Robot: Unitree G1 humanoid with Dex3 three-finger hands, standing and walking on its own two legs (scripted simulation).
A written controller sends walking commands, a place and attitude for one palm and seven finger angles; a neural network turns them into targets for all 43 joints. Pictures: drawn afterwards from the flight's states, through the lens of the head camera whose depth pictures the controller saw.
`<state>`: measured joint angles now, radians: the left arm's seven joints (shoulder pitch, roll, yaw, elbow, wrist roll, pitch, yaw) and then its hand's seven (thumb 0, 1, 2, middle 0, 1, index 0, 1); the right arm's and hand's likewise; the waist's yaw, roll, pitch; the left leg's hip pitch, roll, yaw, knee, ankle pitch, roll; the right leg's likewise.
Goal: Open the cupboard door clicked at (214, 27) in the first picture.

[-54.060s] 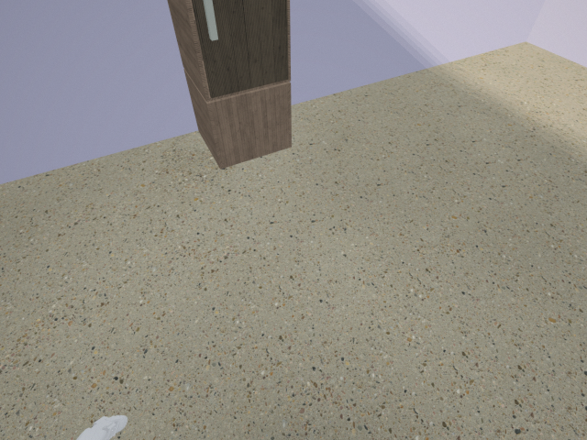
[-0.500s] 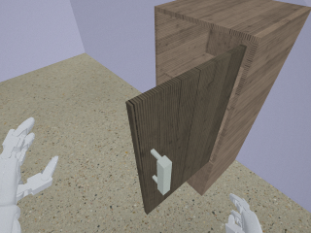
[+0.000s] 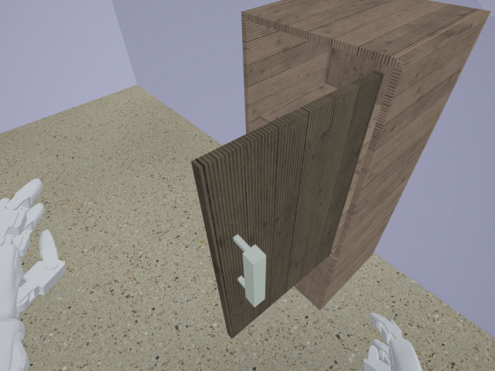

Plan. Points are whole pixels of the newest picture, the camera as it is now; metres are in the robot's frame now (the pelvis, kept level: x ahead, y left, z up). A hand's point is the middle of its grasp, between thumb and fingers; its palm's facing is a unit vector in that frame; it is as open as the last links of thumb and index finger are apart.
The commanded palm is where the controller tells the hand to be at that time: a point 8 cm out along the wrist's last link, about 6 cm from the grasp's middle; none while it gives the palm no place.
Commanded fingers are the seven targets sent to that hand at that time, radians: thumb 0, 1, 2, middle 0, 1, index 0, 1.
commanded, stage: step back with the hand held close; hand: left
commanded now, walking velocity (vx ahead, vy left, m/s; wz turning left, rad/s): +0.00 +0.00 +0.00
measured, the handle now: (247, 270) +0.30 +0.05 -0.01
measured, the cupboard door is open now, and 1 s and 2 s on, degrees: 87 87 87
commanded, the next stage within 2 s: stop stepping back and stand still in 1.10 s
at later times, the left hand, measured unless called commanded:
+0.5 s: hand (50, 285) +0.16 +0.26 +0.15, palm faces +0.31 -0.80 -0.51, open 7.4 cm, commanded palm +0.10 +0.31 +0.17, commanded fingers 0.00 0.90 0.90 -0.20 -0.30 -0.20 -0.30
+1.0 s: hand out of the picture +0.05 +0.30 +0.15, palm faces +0.50 -0.76 -0.42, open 7.4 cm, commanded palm -0.03 +0.34 +0.17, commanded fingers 0.00 0.90 0.90 -0.20 -0.30 -0.20 -0.30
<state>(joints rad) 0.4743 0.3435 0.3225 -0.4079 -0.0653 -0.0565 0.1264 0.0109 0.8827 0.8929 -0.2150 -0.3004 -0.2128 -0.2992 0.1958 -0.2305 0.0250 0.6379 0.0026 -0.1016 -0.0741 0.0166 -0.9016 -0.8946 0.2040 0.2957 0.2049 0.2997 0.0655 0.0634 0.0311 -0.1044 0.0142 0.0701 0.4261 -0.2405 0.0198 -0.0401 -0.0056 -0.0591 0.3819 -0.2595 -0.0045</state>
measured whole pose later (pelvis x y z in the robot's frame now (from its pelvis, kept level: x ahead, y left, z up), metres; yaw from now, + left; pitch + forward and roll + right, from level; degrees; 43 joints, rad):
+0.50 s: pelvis -0.05 +0.01 -0.01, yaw -2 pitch -1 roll -1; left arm 0.57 0.46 0.40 -0.53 -0.05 -0.13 0.13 0.01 0.88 0.89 -0.22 -0.30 -0.22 -0.30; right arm 0.17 -0.23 -0.01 0.54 0.01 0.00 -0.09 0.02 -0.90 -0.89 0.20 0.30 0.20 0.30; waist -0.01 0.00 0.06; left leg -0.29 0.02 0.10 0.49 -0.19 0.04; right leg -0.24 0.00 -0.03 0.46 -0.20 0.01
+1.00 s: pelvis -0.15 +0.03 -0.02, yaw +4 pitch -1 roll -1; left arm 0.46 0.42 0.41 -0.55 -0.02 -0.20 0.17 0.01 0.88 0.89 -0.22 -0.30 -0.21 -0.30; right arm 0.18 -0.21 0.00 0.62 -0.01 -0.08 -0.08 0.02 -0.90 -0.89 0.21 0.30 0.21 0.30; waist 0.01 -0.04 0.08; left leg -0.38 -0.02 0.03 0.66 -0.26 0.04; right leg -0.46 0.00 0.04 0.69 -0.27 0.03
